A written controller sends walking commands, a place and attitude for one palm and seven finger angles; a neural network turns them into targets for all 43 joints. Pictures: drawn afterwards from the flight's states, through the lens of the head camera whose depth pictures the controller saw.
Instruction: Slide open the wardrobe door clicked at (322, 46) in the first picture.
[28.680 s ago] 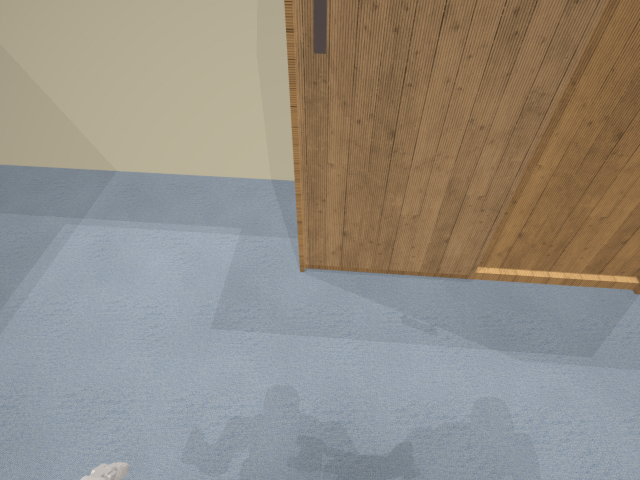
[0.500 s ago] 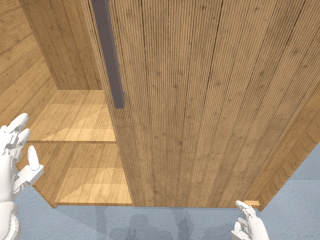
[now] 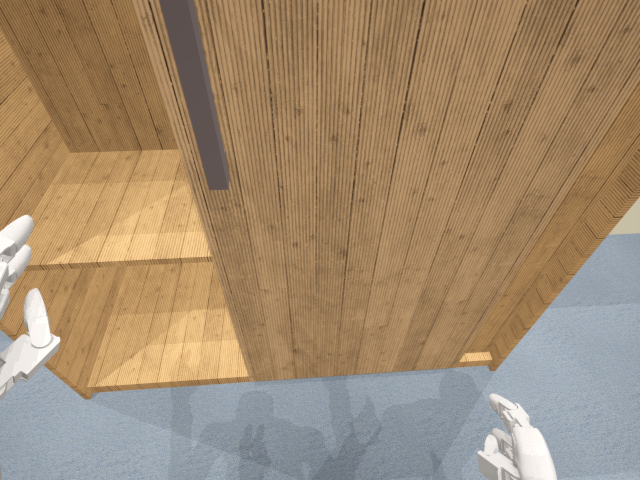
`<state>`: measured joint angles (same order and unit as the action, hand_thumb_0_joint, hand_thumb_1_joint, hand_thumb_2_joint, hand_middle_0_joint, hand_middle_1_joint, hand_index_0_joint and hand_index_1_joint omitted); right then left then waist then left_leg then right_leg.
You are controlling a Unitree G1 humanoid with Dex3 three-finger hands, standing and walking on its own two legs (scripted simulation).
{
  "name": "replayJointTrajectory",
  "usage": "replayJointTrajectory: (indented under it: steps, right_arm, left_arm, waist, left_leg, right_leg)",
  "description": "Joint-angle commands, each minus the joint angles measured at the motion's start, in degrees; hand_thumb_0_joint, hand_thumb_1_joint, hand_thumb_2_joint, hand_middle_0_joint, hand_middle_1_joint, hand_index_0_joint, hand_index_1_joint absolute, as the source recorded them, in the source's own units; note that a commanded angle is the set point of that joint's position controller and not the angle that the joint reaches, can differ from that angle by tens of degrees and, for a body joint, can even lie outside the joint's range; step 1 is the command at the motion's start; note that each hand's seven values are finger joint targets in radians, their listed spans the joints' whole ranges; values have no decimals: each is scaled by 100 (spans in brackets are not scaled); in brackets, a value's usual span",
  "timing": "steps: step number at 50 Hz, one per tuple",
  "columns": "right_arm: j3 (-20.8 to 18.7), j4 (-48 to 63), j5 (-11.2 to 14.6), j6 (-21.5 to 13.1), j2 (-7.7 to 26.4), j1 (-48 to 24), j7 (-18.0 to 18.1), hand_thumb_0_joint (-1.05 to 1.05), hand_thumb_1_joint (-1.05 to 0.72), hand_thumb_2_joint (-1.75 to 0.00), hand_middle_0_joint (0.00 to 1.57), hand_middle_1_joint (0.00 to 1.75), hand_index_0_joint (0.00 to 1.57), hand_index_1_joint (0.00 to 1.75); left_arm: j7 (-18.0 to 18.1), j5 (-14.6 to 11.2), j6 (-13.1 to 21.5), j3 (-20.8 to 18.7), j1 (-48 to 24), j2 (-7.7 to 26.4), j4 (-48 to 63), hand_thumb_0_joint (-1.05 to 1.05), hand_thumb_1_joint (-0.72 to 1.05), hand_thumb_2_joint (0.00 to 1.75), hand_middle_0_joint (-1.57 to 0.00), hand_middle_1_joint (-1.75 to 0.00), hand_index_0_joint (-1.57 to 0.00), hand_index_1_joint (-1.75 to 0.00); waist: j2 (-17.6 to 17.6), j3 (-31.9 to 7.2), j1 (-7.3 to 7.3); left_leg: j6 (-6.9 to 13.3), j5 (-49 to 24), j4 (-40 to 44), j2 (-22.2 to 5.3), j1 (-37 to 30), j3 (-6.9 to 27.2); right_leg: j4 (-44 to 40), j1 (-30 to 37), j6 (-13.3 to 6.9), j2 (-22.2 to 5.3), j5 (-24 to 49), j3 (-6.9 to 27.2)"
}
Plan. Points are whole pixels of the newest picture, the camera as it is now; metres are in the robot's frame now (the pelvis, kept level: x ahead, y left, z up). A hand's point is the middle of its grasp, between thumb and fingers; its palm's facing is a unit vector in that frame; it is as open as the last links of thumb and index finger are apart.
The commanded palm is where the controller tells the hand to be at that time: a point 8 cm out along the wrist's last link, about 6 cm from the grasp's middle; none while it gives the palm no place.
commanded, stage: step back with the hand held close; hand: left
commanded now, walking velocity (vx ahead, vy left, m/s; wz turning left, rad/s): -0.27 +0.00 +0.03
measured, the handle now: (200, 79) +0.49 +0.18 +0.26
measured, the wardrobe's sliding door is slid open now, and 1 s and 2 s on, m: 0.50 0.50 0.50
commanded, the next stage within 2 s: stop stepping back and stand still in 0.82 s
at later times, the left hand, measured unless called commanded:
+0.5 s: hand out of the picture +0.11 +0.30 +0.16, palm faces +0.50 -0.77 -0.39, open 7.4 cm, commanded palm +0.04 +0.33 +0.18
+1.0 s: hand out of the picture +0.04 +0.30 +0.17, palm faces +0.36 -0.83 -0.43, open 7.4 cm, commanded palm -0.03 +0.34 +0.18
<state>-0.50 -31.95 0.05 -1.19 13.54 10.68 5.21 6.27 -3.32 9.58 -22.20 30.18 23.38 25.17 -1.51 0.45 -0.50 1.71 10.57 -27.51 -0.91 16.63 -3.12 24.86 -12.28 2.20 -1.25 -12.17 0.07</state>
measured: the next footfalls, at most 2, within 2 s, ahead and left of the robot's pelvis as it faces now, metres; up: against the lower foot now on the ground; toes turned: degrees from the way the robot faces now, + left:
right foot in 0.66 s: -0.11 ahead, -0.12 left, +0.00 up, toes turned +6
left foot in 0.78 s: +0.01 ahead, +0.09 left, +0.00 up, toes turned +3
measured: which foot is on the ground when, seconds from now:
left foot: down 0.00-0.68, up 0.70-0.76, down 0.78-1.00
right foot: down 0.00-0.46, up 0.48-0.64, down 0.66-0.80, up 0.82-1.00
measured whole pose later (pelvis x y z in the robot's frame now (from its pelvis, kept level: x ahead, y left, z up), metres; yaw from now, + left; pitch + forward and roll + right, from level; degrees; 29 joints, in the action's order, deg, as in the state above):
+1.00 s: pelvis -0.17 +0.04 +0.00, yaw -1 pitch +2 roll -6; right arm -0.1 -32.9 -1.5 -8.8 9.9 10.6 2.7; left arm 7.1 -3.6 12.9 -25.1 30.8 27.0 32.3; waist 0.1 0.0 -0.1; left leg 4.8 -1.3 -18.5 -2.3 23.2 -3.4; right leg 44.6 -16.9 -0.8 5.8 -28.2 -1.3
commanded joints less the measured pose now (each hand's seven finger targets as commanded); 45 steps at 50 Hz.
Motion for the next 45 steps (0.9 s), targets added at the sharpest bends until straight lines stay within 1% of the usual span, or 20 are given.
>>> replayJointTrajectory:
  steps: [1, 6, 10, 13, 18, 21, 23, 24, 26, 30, 33, 34, 35, 37, 39, 40, 41, 42, 43, 45]
  right_arm:
    - [-232, 989, 2, -340, 705, -534, 61, 0, -90, -90, 20, 30, 20, 30]
    - [-239, 1002, 10, -520, 771, -485, 70, 0, -90, -90, 20, 30, 20, 30]
    - [-259, 941, 1, -713, 762, -363, 56, 0, -90, -90, 20, 30, 20, 30]
    - [-276, 871, -25, -824, 692, -277, 35, 0, -90, -90, 20, 30, 20, 30]
    - [-242, 515, -70, -867, 603, -111, 24, 0, -90, -90, 20, 30, 20, 30]
    - [-235, 514, -60, -934, 702, -215, 100, 0, -90, -90, 20, 30, 20, 30]
    - [-246, 646, -49, -1022, 833, -373, 131, 0, -90, -90, 20, 30, 20, 30]
    - [-312, 677, -83, -1039, 789, -405, 122, 0, -90, -90, 20, 30, 20, 30]
    - [-380, 670, -101, -1071, 669, -377, 21, 0, -90, -90, 20, 30, 20, 30]
    - [-335, 543, -113, -1064, 544, -365, -150, 0, -90, -90, 20, 30, 20, 30]
    - [-262, 370, -159, -901, 386, -266, -171, 0, -90, -90, 20, 30, 20, 30]
    - [-216, 324, -182, -915, 394, -250, -142, 0, -90, -90, 20, 30, 20, 30]
    - [-313, 281, -71, -937, 446, -222, -120, 0, -90, -90, 20, 30, 20, 30]
    - [-252, 358, -96, -881, 468, -342, -27, 0, -90, -90, 20, 30, 20, 30]
    - [-248, 487, -21, -804, 657, -372, 32, 0, -90, -90, 20, 30, 20, 30]
    - [-253, 579, -6, -794, 708, -385, 3, 0, -90, -90, 20, 30, 20, 30]
    - [-270, 663, -109, -862, 709, -497, -45, 0, -90, -90, 20, 30, 20, 30]
    - [-302, 687, -183, -937, 655, -555, -104, 0, -90, -90, 20, 30, 20, 30]
    - [-336, 675, -188, -1009, 612, -500, -134, 0, -90, -90, 20, 30, 20, 30]
    - [-376, 640, -160, -1055, 606, -408, -188, 0, -90, -90, 20, 30, 20, 30]
  left_arm:
    - [209, 11, 442, -907, -225, 1111, 1298, 0, 90, 90, -20, -30, -20, -30]
    - [250, 148, 635, -920, -348, 1032, 1233, 0, 90, 90, -20, -30, -20, -30]
    - [256, 236, 751, -875, -437, 903, 1129, 0, 90, 90, -20, -30, -20, -30]
    - [260, 250, 861, -920, -416, 983, 1276, 0, 90, 90, -20, -30, -20, -30]
    - [356, 173, 875, -631, -873, 959, 1317, 0, 90, 90, -20, -30, -20, -30]
    - [401, 176, 929, -788, -1075, 1164, 1431, 0, 90, 90, -20, -30, -20, -30]
    - [363, 269, 979, -850, -999, 998, 1502, 0, 90, 90, -20, -30, -20, -30]
    - [333, 305, 1008, -1053, -1012, 1121, 1557, 0, 90, 90, -20, -30, -20, -30]
    - [288, 257, 1054, -1258, -828, 1317, 1596, 0, 90, 90, -20, -30, -20, -30]
    - [215, 16, 995, -927, 10, 960, 1373, 0, 90, 90, -20, -30, -20, -30]
    - [252, 42, 1106, -921, -625, 1297, 1408, 0, 90, 90, -20, -30, -20, -30]
    - [269, 112, 1036, -707, -818, 1225, 1025, 0, 90, 90, -20, -30, -20, -30]
    - [242, 145, 946, -412, -983, 983, 972, 0, 90, 90, -20, -30, -20, -30]
    - [237, 183, 786, -647, -962, 1242, 977, 0, 90, 90, -20, -30, -20, -30]
    - [162, 151, 804, -701, -1081, 1273, 1401, 0, 90, 90, -20, -30, -20, -30]
    - [141, 113, 820, -846, -926, 1379, 1492, 0, 90, 90, -20, -30, -20, -30]
    - [114, 33, 850, -1023, -731, 1571, 1749, 0, 90, 90, -20, -30, -20, -30]
    - [95, 3, 842, -1037, -569, 1427, 1903, 0, 90, 90, -20, -30, -20, -30]
    - [119, -22, 870, -1083, -641, 1413, 2236, 0, 90, 90, -20, -30, -20, -30]
    - [181, -57, 734, -1050, 7, 1190, 1994, 0, 90, 90, -20, -30, -20, -30]
  waist:
    - [-352, -822, -73]
    - [-608, -476, -53]
    - [-566, -361, -56]
    - [-217, -471, -42]
    - [507, -383, 119]
    - [-239, -282, 124]
    - [-1570, -414, 36]
    - [-1740, -619, -64]
    - [-1030, -835, -112]
    - [-1168, -736, -77]
    - [660, -775, 20]
    - [900, -719, 65]
    - [1380, -809, 118]
    - [1013, -657, 130]
    - [-277, -809, 45]
    - [-792, -1173, -32]
    - [-1551, -1513, -101]
    - [-1563, -1703, -169]
    - [-1155, -1592, -187]
    - [-905, -1417, -184]
  left_leg:
    - [111, -595, 626, -393, -101, 543]
    - [306, 1937, 1217, -568, 1411, 957]
    - [372, 2743, 1188, -638, 1997, 1096]
    - [283, 2404, 669, -393, 1617, 944]
    - [-89, 1133, -928, 93, -381, 414]
    - [8, 1808, 125, -275, -79, 1007]
    - [416, 3832, 2098, -1208, 1895, 2282]
    - [631, 3975, 2370, -1557, 2455, 2576]
    - [678, 2777, 1854, -1461, 1852, 2216]
    - [122, 2051, 1436, -1146, 828, 1446]
    - [-356, 380, -997, -278, -703, 339]
    - [-406, 575, -1444, -92, -766, 151]
    - [-325, 483, -1699, 72, -728, 214]
    - [-218, -522, -972, 18, -579, 181]
    - [-56, -2905, 357, -454, -987, 533]
    - [140, -3208, 740, -931, -1087, 1014]
    - [179, -2983, 1307, -1368, -1180, 1804]
    - [214, -1204, 1712, -1722, -511, 2145]
    - [458, -298, 1783, -1786, -200, 2089]
    - [467, 632, 1950, -1526, -108, 1398]
  right_leg:
    - [-119, 244, -118, -9, 787, -3]
    - [234, 830, -112, 148, -44, 43]
    - [443, 850, -139, 208, -522, 155]
    - [16, 382, -257, 66, -722, 465]
    - [-1044, -1928, -558, -631, -1527, 886]
    - [-494, -1776, -300, -137, -1818, 334]
    - [1641, 233, -56, 672, -1062, -69]
    - [2648, 874, -74, 783, -810, -54]
    - [2631, 529, -178, 735, -1089, 113]
    - [304, 103, -429, 471, -1423, -42]
    - [-1359, -1590, -888, -1122, -109, 1920]
    - [-1364, -1865, -916, -1287, 283, 1574]
    - [-1058, -1694, -831, -1108, 904, 1280]
    - [-368, -1152, -533, -699, 2730, 761]
    - [290, -772, -53, 183, 2190, 238]
    - [913, -565, -14, 544, 624, 104]
    - [1765, -689, -117, 746, -1380, 145]
    - [2759, -224, -177, 731, -1985, 362]
    - [3012, -191, -228, 687, -1873, 440]
    - [2775, -251, -265, 627, -1580, 98]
